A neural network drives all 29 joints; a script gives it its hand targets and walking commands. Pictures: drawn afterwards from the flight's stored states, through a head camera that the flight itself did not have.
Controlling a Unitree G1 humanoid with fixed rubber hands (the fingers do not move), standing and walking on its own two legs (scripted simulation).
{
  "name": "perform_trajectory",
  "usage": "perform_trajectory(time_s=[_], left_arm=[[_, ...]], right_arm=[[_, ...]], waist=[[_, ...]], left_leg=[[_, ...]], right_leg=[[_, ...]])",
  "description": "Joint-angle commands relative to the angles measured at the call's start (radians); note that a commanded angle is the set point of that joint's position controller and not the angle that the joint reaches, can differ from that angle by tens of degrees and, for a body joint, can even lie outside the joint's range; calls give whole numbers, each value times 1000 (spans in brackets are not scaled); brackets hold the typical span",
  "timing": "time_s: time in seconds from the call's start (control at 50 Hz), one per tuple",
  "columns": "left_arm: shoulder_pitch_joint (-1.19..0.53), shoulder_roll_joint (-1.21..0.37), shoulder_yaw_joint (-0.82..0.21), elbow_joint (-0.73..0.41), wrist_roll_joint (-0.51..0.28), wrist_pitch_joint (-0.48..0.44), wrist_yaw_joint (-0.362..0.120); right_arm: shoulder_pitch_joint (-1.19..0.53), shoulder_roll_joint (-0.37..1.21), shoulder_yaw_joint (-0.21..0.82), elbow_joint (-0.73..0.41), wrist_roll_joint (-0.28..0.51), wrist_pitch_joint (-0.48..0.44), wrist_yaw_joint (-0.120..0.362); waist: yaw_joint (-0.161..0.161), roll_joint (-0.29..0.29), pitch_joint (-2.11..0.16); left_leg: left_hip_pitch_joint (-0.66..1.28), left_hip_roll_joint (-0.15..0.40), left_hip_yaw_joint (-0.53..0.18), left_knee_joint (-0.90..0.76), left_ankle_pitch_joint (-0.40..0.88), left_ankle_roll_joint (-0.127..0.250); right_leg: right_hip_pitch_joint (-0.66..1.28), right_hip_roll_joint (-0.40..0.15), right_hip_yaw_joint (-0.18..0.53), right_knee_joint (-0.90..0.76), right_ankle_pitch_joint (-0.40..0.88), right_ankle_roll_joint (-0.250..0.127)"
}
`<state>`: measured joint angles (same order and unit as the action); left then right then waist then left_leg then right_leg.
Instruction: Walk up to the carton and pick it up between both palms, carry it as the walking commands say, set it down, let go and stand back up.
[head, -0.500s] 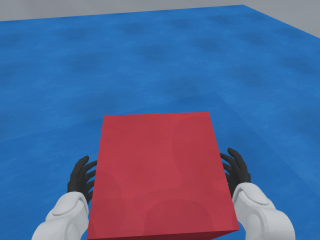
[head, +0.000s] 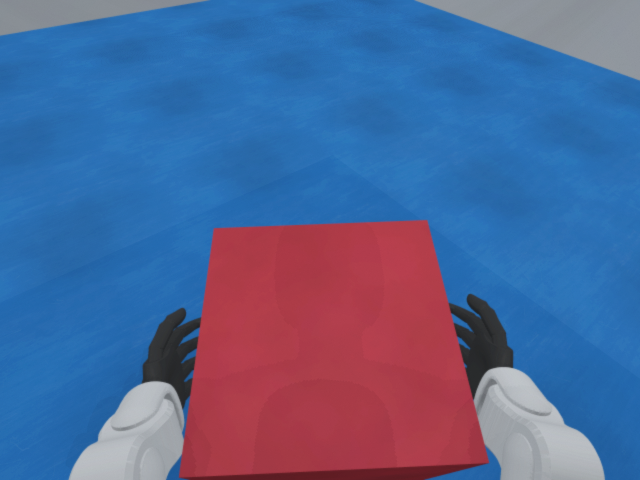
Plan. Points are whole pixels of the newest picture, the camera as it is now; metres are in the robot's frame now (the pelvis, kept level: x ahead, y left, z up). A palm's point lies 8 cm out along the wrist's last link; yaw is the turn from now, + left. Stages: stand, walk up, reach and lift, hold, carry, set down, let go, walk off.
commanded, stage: carry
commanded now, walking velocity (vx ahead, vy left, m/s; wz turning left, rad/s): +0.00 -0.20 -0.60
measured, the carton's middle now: (325, 365) +0.28 -0.01 +0.02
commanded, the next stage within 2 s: none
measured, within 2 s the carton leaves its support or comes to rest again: neither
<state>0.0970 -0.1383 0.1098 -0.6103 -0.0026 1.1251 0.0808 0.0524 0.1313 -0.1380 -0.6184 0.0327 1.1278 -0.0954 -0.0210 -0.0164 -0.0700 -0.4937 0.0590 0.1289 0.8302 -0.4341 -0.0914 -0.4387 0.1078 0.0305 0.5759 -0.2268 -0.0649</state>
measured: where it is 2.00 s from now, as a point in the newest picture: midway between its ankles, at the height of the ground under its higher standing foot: outside the picture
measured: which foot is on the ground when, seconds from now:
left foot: up 0.00-0.02, down 0.04-0.38, up 0.40-0.88, down 0.90-1.00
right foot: down 0.00-0.04, up 0.06-0.36, down 0.38-0.86, up 0.88-1.00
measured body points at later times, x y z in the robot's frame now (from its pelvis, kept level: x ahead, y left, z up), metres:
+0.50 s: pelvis -0.06 -0.15 +0.00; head -0.04 -0.18 +0.45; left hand +0.22 -0.09 +0.07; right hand +0.10 -0.40 +0.06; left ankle -0.04 +0.02 -0.66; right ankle -0.07 -0.25 -0.73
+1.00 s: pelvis -0.12 -0.22 +0.01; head -0.11 -0.21 +0.46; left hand +0.17 -0.23 +0.08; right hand -0.02 -0.50 +0.10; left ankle -0.06 -0.10 -0.73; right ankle -0.20 -0.30 -0.67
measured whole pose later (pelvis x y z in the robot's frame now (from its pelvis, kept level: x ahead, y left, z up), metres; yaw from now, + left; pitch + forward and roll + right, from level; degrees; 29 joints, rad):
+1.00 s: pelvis -0.12 -0.22 +0.01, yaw -36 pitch +5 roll +0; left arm 0.05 -0.13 0.12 -0.55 0.00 1.19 0.08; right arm 0.07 0.13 -0.13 -0.59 0.00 1.16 -0.10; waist 0.00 -0.04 -0.11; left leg -0.30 0.16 0.23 0.52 -0.29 -0.04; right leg -0.52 0.04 0.01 0.98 -0.40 0.05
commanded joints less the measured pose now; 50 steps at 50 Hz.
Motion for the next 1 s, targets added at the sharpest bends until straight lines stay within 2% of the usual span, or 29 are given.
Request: perform_trajectory(time_s=[0.0, 0.02, 0.04, 0.06, 0.1, 0.12, 0.18, 0.28, 0.32, 0.34, 0.36, 0.38, 0.4, 0.42, 0.44, 0.5, 0.54, 0.6, 0.66, 0.76, 0.8, 0.82, 0.84, 0.86, 0.88, 0.9, 0.92, 0.94, 0.98], left_arm=[[-351, -697, -737, -94, -215, 19, -91], [-343, -686, -739, -86, -214, 29, -88], [-370, -680, -737, -92, -214, 34, -89], [-402, -676, -729, -88, -214, 35, -91], [-472, -713, -755, -105, -244, 39, -99], [-465, -719, -751, -87, -244, 42, -101], [-426, -731, -742, -84, -246, 40, -93], [-397, -684, -744, -96, -242, 55, -75], [-393, -679, -739, -98, -245, 61, -77], [-387, -686, -735, -90, -246, 61, -80], [-364, -682, -721, -78, -249, 60, -84], [-362, -670, -710, -78, -251, 54, -87], [-342, -656, -687, -63, -244, 50, -85], [-326, -681, -662, -49, -244, 41, -92], [-347, -713, -661, -66, -250, 32, -97], [-353, -785, -672, -90, -247, -3, -115], [-344, -790, -670, -100, -235, -9, -117], [-350, -748, -684, -107, -218, -5, -115], [-375, -705, -700, -104, -217, 15, -113], [-419, -676, -719, -81, -231, 42, -117], [-442, -687, -725, -85, -233, 44, -120], [-453, -688, -727, -87, -231, 44, -120], [-457, -691, -737, -91, -238, 44, -118], [-449, -700, -753, -90, -253, 47, -115], [-470, -698, -763, -109, -269, 42, -116], [-452, -710, -735, -78, -253, 42, -111], [-414, -728, -728, -72, -251, 38, -104], [-451, -717, -743, -94, -251, 42, -101], [-469, -723, -754, -110, -250, 49, -91]], right_arm=[[-267, 694, 740, -35, 229, 18, 126], [-260, 669, 722, -16, 215, 21, 124], [-265, 664, 714, -12, 209, 18, 122], [-287, 677, 721, -28, 210, 19, 123], [-356, 695, 713, -69, 201, 20, 118], [-378, 694, 709, -68, 198, 19, 115], [-391, 696, 712, -106, 213, 18, 106], [-293, 655, 695, -78, 193, 35, 94], [-289, 654, 701, -77, 191, 37, 89], [-279, 658, 704, -70, 188, 36, 87], [-282, 656, 706, -63, 183, 37, 85], [-300, 659, 723, -85, 188, 37, 84], [-332, 663, 758, -103, 208, 41, 86], [-393, 691, 807, -134, 238, 40, 93], [-424, 742, 826, -128, 259, 33, 100], [-447, 816, 859, -146, 295, 12, 118], [-451, 814, 859, -152, 292, 6, 118], [-403, 778, 842, -105, 269, 12, 119], [-352, 739, 802, -44, 236, 28, 114], [-317, 702, 743, 7, 189, 44, 96], [-323, 713, 739, -5, 187, 42, 92], [-309, 715, 734, -6, 186, 41, 88], [-294, 715, 723, -6, 186, 38, 85], [-306, 712, 707, -3, 182, 34, 84], [-278, 717, 690, 0, 171, 27, 84], [-321, 715, 710, -48, 184, 33, 86], [-366, 694, 726, -105, 197, 38, 92], [-384, 693, 722, -104, 203, 38, 96], [-378, 691, 711, -98, 210, 37, 100]], waist=[[-22, 9, -285], [-21, 219, -265], [-13, 364, -232], [1, 234, -192], [10, 80, -106], [17, 65, -81], [22, 164, -110], [1, 299, -225], [0, 318, -250], [7, 279, -272], [25, 139, -266], [22, -156, -254], [16, -330, -207], [17, -303, -201], [8, -200, -219], [8, -173, -308], [12, -138, -323], [17, -91, -276], [19, -59, -216], [18, -82, -177], [10, -139, -186], [-6, -177, -198], [-25, -94, -240], [-26, 300, -305], [-3, 330, -271], [28, 122, -207], [36, 91, -222], [32, 146, -193], [20, 285, -161]], left_leg=[[370, 96, -46, -363, 262, 57], [490, 302, -253, -480, 452, 141], [442, 520, -403, -497, 617, 275], [335, 545, -323, -507, 573, 311], [212, 447, -222, -538, 412, 249], [216, 384, -135, -528, 379, 200], [266, 337, 27, -484, 421, 134], [401, 365, 99, -378, 675, 110], [418, 384, 123, -311, 682, 72], [369, 363, 145, -228, 618, 35], [212, 320, 137, -98, 415, -9], [-64, 210, 143, 80, -166, -65], [-234, 133, 92, 235, -381, -98], [-255, 124, -4, 356, -333, -79], [-249, 119, -38, 402, -208, -64], [-216, 115, -65, 423, -29, -38], [-194, 111, -64, 411, 2, -27], [-155, 83, -63, 309, -13, -10], [-141, 59, -66, 202, -20, -4], [-12, -3, -22, -3, -7, 13], [166, -24, 39, -177, -9, 33], [373, -13, 77, -332, -2, 60], [562, 74, 64, -515, 103, 114], [517, 393, -278, -584, 233, 210], [377, 526, -361, -565, 373, 264], [345, 475, -236, -547, 475, 228], [410, 459, -153, -481, 580, 208], [390, 394, -72, -439, 692, 174], [372, 304, 26, -353, 814, 131]], right_leg=[[-7, -210, 158, -16, 364, -22], [-176, -101, 39, 180, 30, 54], [-282, -54, -18, 527, -368, 109], [-258, -152, 4, 686, -343, 104], [-231, -221, 34, 633, -215, 101], [-231, -217, 6, 571, -179, 103], [-140, -190, -82, 362, -158, 111], [-57, -148, -186, 127, -165, 112], [0, -138, -198, -29, -123, 100], [100, -123, -178, -130, -58, 86], [256, -138, -89, -205, 23, 58], [425, -321, 168, -205, 436, -33], [439, -408, 301, -130, 832, -94], [431, -384, 246, -82, 977, -114], [420, -346, 165, -68, 926, -85], [430, -283, 78, -77, 600, -53], [397, -292, 115, -121, 483, -34], [317, -302, 198, -177, 372, -76], [263, -311, 292, -247, 294, -72], [202, -250, 307, -361, 218, 34], [129, -187, 236, -389, 279, 161], [6, -133, 152, -365, 377, 280], [-76, -30, 36, -157, 329, 379], [-65, 28, 20, 384, -209, 290], [-120, -67, 50, 644, -340, 206], [-148, -107, 25, 692, -253, 139], [-194, -150, 72, 617, -199, 112], [-176, -173, 39, 504, -188, 103], [-79, -130, -76, 240, -243, 90]])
